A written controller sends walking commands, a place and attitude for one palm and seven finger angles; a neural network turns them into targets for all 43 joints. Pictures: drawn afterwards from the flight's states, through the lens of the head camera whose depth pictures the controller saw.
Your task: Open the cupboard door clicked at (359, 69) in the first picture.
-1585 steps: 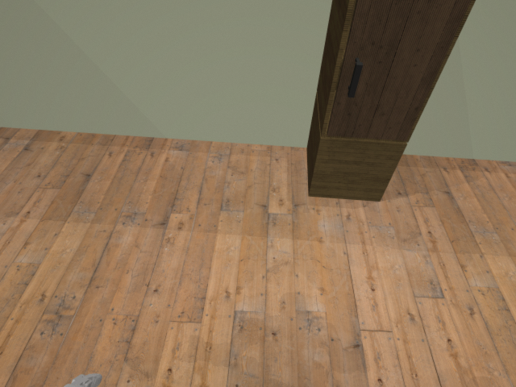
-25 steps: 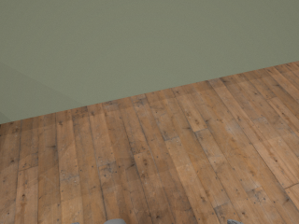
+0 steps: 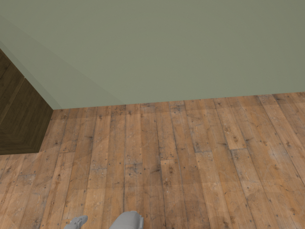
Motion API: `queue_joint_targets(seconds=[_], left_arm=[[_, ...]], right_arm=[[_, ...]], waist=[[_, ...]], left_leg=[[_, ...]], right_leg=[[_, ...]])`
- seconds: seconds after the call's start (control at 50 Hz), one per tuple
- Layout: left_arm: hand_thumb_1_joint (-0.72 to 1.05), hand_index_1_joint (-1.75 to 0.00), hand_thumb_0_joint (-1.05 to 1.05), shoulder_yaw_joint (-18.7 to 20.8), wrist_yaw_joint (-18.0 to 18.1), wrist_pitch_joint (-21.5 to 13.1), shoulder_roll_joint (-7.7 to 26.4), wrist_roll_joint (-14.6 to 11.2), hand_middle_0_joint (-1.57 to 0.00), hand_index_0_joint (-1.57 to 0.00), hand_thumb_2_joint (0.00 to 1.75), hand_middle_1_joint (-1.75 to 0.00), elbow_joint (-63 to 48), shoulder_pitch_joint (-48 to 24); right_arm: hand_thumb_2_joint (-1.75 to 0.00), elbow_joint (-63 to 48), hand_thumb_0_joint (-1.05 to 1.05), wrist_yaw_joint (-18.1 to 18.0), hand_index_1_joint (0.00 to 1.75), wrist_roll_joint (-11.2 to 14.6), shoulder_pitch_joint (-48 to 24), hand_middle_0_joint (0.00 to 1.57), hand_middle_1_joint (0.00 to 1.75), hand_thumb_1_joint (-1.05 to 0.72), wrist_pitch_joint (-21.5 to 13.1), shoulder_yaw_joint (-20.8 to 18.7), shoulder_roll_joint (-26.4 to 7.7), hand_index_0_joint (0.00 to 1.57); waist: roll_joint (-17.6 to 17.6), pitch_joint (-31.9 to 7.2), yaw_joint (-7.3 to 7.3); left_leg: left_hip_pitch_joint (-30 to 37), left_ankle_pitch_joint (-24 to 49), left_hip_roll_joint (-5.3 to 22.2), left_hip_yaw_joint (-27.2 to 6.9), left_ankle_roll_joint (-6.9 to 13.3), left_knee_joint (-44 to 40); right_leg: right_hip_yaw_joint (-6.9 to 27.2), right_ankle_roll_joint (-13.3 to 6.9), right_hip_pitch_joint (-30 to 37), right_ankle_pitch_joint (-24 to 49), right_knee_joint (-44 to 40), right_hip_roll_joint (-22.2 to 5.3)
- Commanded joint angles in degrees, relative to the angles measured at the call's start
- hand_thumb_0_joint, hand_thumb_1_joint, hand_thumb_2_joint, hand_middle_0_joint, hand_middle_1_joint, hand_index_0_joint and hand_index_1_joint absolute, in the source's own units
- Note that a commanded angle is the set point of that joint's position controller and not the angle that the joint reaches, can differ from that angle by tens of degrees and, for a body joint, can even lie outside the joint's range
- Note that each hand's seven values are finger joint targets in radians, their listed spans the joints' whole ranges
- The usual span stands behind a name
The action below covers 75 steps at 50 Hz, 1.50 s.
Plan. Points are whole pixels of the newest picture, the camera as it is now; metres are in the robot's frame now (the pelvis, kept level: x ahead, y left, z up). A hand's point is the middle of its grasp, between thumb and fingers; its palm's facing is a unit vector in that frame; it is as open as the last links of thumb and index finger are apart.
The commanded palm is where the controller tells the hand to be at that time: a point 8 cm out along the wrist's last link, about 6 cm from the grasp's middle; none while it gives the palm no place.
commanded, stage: turn to face it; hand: left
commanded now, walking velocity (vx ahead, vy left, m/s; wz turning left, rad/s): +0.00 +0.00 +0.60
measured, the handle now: out of the picture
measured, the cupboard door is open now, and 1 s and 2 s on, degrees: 51 51 51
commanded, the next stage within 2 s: take the last steps up to it in 1.42 s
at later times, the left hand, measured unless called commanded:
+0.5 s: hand out of the picture +0.02 +0.24 -0.16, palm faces +0.33 -0.90 -0.28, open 7.4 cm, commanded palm none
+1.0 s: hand out of the picture -0.03 +0.15 -0.16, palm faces +0.60 -0.76 -0.25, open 7.3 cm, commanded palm none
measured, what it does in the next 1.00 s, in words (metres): steps on the spot, turning left: left foot, then right foot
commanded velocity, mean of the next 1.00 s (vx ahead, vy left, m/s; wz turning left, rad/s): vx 0.00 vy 0.00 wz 0.58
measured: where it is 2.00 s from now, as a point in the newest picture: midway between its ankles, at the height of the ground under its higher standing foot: outside the picture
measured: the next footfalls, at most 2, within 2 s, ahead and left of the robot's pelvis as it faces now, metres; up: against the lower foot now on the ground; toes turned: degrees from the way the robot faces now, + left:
left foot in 0.28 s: +0.02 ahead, +0.13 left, +0.00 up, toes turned +17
right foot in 0.66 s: +0.10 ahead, -0.13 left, +0.00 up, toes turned +21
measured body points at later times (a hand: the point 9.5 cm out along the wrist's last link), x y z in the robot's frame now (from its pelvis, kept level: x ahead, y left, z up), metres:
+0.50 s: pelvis +0.01 +0.00 +0.00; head +0.06 +0.03 +0.45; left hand +0.00 +0.29 -0.14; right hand +0.19 -0.21 -0.14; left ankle -0.02 +0.12 -0.73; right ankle +0.04 -0.15 -0.67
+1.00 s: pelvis +0.04 -0.05 +0.00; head +0.09 -0.02 +0.45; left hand -0.06 +0.19 -0.14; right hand +0.27 -0.20 -0.15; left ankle -0.04 +0.06 -0.70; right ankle +0.07 -0.14 -0.73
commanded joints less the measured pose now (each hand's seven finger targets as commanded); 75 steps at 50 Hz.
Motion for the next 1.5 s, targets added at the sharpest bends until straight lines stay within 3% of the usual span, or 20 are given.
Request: queue_joint_targets(seconds=[0.0,0.14,0.22,0.26,0.28,0.4,0.6,0.64,0.66,0.72,0.92,1.0,1.02,1.04,1.06,1.16,1.36,1.4,1.42,1.48], left_arm=[[0.90,-0.30,0.00,2.9,0.8,-1.2,10.3,0.1,-0.20,-0.20,0.90,-0.30,-3.4,1.5],[0.90,-0.30,0.00,4.3,0.6,-1.0,13.1,0.5,-0.20,-0.20,0.90,-0.30,-0.5,7.3],[0.90,-0.30,0.00,4.8,-0.1,-0.8,13.7,-0.2,-0.20,-0.20,0.90,-0.30,-0.5,4.7],[0.90,-0.30,0.00,3.1,-0.8,-0.3,8.0,-0.7,-0.20,-0.20,0.90,-0.30,-4.7,1.2],[0.90,-0.30,0.00,2.7,-0.1,0.6,9.4,0.0,-0.20,-0.20,0.90,-0.30,-6.3,-3.3],[0.90,-0.30,0.00,3.4,-0.9,1.4,8.6,-0.2,-0.20,-0.20,0.90,-0.30,-1.9,0.2],[0.90,-0.30,0.00,3.4,-0.6,0.1,8.6,-0.7,-0.20,-0.20,0.90,-0.30,-2.6,4.0],[0.90,-0.30,0.00,5.1,0.4,-0.9,17.1,0.7,-0.20,-0.20,0.90,-0.30,-2.1,7.7],[0.90,-0.30,0.00,4.3,0.6,-0.8,16.8,0.2,-0.20,-0.20,0.90,-0.30,-2.4,6.6],[0.90,-0.30,0.00,2.9,0.8,-0.6,10.7,-0.1,-0.20,-0.20,0.90,-0.30,-4.0,-1.0],[0.90,-0.30,0.00,4.2,0.6,-1.1,12.9,0.6,-0.20,-0.20,0.90,-0.30,-0.6,6.7],[0.90,-0.30,0.00,4.7,0.1,-1.0,13.7,-0.1,-0.20,-0.20,0.90,-0.30,0.2,5.0],[0.90,-0.30,0.00,4.5,-0.3,-0.7,12.3,-0.5,-0.20,-0.20,0.90,-0.30,-0.8,4.4],[0.90,-0.30,0.00,3.1,-0.8,-0.4,7.9,-0.8,-0.20,-0.20,0.90,-0.30,-3.1,2.9],[0.90,-0.30,0.00,2.5,-0.1,0.4,8.5,-0.1,-0.20,-0.20,0.90,-0.30,-4.7,-0.3],[0.90,-0.30,0.00,2.9,-0.7,1.4,7.5,-0.2,-0.20,-0.20,0.90,-0.30,0.3,1.7],[0.90,-0.30,0.00,2.5,-0.8,0.2,6.3,-0.5,-0.20,-0.20,0.90,-0.30,2.2,7.4],[0.90,-0.30,0.00,3.9,0.0,-1.0,14.0,0.6,-0.20,-0.20,0.90,-0.30,3.0,9.9],[0.90,-0.30,0.00,3.4,0.0,-0.9,14.8,0.3,-0.20,-0.20,0.90,-0.30,2.3,9.4],[0.90,-0.30,0.00,2.6,0.4,-1.0,10.0,0.0,-0.20,-0.20,0.90,-0.30,1.4,2.5]], right_arm=[[-0.90,-4.7,0.00,0.7,0.30,0.1,-2.4,0.20,0.30,-0.90,-1.1,0.3,-2.0,0.20],[-0.90,-6.0,0.00,0.7,0.30,0.4,-7.1,0.20,0.30,-0.90,-2.0,1.4,-0.4,0.20],[-0.90,-5.1,0.00,0.4,0.30,0.1,-0.3,0.20,0.30,-0.90,-2.8,0.7,-3.1,0.20],[-0.90,-4.0,0.00,-0.2,0.30,-0.7,8.2,0.20,0.30,-0.90,-3.3,-2.1,-14.0,0.20],[-0.90,-2.6,0.00,-0.7,0.30,-0.3,10.7,0.20,0.30,-0.90,-2.9,-1.6,-13.8,0.20],[-0.90,-5.6,0.00,-1.9,0.30,-0.4,0.0,0.20,0.30,-0.90,-4.0,-0.1,-9.0,0.20],[-0.90,-6.2,0.00,-1.3,0.30,-0.2,-2.4,0.20,0.30,-0.90,-2.8,-1.3,-9.0,0.20],[-0.90,-8.3,0.00,-0.7,0.30,0.5,-2.0,0.20,0.30,-0.90,-2.9,-0.4,-2.4,0.20],[-0.90,-8.1,0.00,-0.8,0.30,-0.1,-2.6,0.20,0.30,-0.90,-2.6,-0.9,-5.0,0.20],[-0.90,-5.3,0.00,0.1,0.30,-0.1,-2.0,0.20,0.30,-0.90,-1.4,-0.5,-3.5,0.20],[-0.90,-5.5,0.00,0.7,0.30,0.4,-6.5,0.20,0.30,-0.90,-2.1,1.4,-0.4,0.20],[-0.90,-4.2,0.00,0.3,0.30,0.1,-0.2,0.20,0.30,-0.90,-2.9,1.0,-2.4,0.20],[-0.90,-3.6,0.00,0.1,0.30,-0.3,3.5,0.20,0.30,-0.90,-3.5,0.1,-6.4,0.20],[-0.90,-3.0,0.00,-0.3,0.30,-0.8,7.3,0.20,0.30,-0.90,-3.7,-1.6,-12.8,0.20],[-0.90,-2.0,0.00,-0.6,0.30,-0.4,10.0,0.20,0.30,-0.90,-3.0,-1.3,-13.9,0.20],[-0.90,-4.3,0.00,-2.4,0.30,-0.6,0.6,0.20,0.30,-0.90,-4.0,0.9,-7.5,0.20],[-0.90,-3.4,0.00,-1.9,0.30,-0.3,-1.6,0.20,0.30,-0.90,-3.2,0.5,-6.8,0.20],[-0.90,-4.5,0.00,-1.2,0.30,0.6,-0.4,0.20,0.30,-0.90,-3.3,1.2,-0.9,0.20],[-0.90,-4.8,0.00,-1.3,0.30,0.3,-2.5,0.20,0.30,-0.90,-2.4,1.0,-2.3,0.20],[-0.90,-1.2,0.00,-0.9,0.30,0.1,-0.5,0.20,0.30,-0.90,-1.5,0.4,-2.1,0.20]], waist=[[-13.7,-7.4,1.16],[-14.2,-7.8,4.51],[-10.5,-10.7,-0.09],[16.0,-13.9,-5.06],[8.5,-12.8,-5.52],[4.8,-9.5,0.87],[6.1,-10.2,3.26],[-20.2,-10.7,5.23],[-19.4,-10.1,5.02],[-13.4,-5.3,0.68],[-14.4,-7.6,4.24],[-12.5,-10.3,0.26],[-3.6,-13.0,-1.98],[14.8,-13.7,-4.13],[8.6,-13.1,-4.70],[5.7,-8.5,0.70],[4.8,-9.2,3.37],[-18.1,-8.8,4.01],[-19.7,-7.7,5.22],[-13.6,-3.6,1.34]], left_leg=[[-2.8,2.0,2.3,2.5,-1.2,-1.0],[3.2,-0.8,1.5,7.6,0.1,-20.7],[18.7,11.7,1.0,8.2,2.2,-37.9],[35.6,50.4,25.0,-22.6,15.9,-42.6],[31.8,48.5,26.1,-20.6,17.9,-42.0],[21.7,36.7,14.6,-9.6,12.4,-44.2],[10.2,27.2,9.1,-14.3,8.7,-37.2],[-7.4,-5.7,-4.0,-0.2,0.6,-15.8],[-6.0,-10.6,-1.3,-2.5,1.0,-2.4],[-5.0,0.1,2.2,-1.0,-0.1,7.8],[2.6,-1.1,1.6,7.0,0.0,-20.0],[17.2,11.2,0.5,8.6,1.9,-37.1],[28.2,24.5,6.8,1.5,4.8,-41.0],[35.5,48.2,23.3,-20.0,14.0,-42.4],[30.7,47.4,26.8,-18.8,18.0,-42.5],[22.1,42.1,16.1,-7.3,13.0,-44.1],[13.2,26.4,11.1,-7.5,9.1,-38.5],[-0.3,1.1,-0.7,2.8,2.0,-21.6],[1.2,-9.9,-0.8,-0.4,1.9,-9.7],[-0.9,-0.3,1.7,-1.8,1.5,3.7]], right_leg=[[4.1,-4.5,10.6,32.2,-11.8,-13.2],[1.5,-5.8,15.1,40.4,-7.6,-16.9],[-3.4,-1.3,7.5,34.7,3.5,-15.9],[-4.3,5.7,-19.4,-18.8,27.6,-3.5],[3.1,5.0,-20.1,-19.8,31.7,-3.4],[6.4,5.8,-16.0,-5.0,30.9,-1.8],[3.1,4.6,6.7,4.0,-4.5,3.8],[26.1,-3.5,19.3,12.8,-17.0,-19.9],[26.2,-7.8,11.7,17.5,-16.9,-24.7],[11.3,-6.2,5.9,23.5,-13.5,-15.2],[2.0,-5.8,15.0,39.9,-8.1,-16.7],[-2.6,-1.7,9.0,36.1,1.4,-15.4],[-4.8,1.4,-0.5,25.6,10.9,-12.5],[-5.0,5.3,-17.0,-15.2,24.4,-3.8],[2.3,4.2,-17.0,-20.6,29.5,-3.0],[5.8,4.9,-15.5,-6.9,31.6,-2.0],[1.3,4.1,5.7,4.7,-3.8,3.0],[21.4,-2.0,15.2,15.2,-15.8,-15.3],[24.6,-7.2,7.0,16.3,-18.5,-22.0],[15.3,-6.8,3.3,18.1,-16.9,-15.0]])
